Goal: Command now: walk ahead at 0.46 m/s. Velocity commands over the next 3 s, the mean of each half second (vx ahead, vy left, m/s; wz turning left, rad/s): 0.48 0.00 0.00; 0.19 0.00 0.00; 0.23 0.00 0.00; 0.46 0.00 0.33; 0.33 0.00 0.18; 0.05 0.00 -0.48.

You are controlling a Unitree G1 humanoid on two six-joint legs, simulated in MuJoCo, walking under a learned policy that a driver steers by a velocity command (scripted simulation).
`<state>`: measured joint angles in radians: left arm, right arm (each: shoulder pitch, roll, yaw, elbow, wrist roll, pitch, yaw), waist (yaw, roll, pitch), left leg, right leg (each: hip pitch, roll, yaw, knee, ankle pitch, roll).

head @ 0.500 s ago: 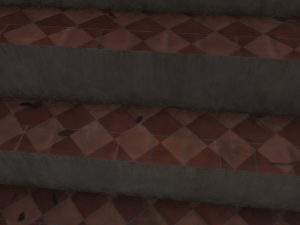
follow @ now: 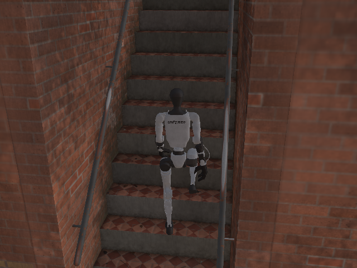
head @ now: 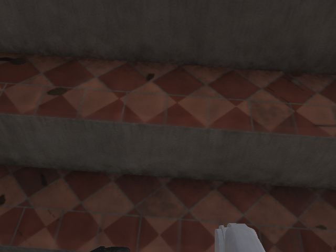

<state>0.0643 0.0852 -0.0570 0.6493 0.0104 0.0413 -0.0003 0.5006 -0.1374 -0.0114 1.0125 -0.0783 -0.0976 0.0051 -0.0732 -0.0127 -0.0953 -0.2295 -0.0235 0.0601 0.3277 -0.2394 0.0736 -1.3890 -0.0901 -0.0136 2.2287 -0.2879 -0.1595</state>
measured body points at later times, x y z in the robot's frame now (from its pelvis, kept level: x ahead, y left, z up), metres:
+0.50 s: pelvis +0.09 -0.04 +0.19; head +0.09 -0.05 +0.64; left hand +0.02 +0.17 +0.04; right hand +0.29 -0.21 +0.09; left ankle +0.14 +0.09 -0.26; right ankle +0.13 -0.16 -0.52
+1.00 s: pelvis +0.18 +0.04 +0.21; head +0.19 +0.08 +0.66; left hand +0.30 +0.23 +0.06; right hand +0.19 -0.18 +0.08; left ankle +0.20 +0.11 -0.52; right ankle +0.17 -0.11 -0.24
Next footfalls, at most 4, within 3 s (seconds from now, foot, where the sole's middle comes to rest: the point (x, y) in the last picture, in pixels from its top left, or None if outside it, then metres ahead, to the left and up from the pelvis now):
0.16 right None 0.17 -0.16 -0.55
0.70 left None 0.24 0.11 -0.55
1.48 right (248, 235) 0.37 -0.21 -0.32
2.06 left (133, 224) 0.42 0.08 -0.32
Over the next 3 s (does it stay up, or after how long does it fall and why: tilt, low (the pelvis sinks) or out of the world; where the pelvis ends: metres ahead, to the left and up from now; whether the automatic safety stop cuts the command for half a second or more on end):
stays up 0.52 0.07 0.59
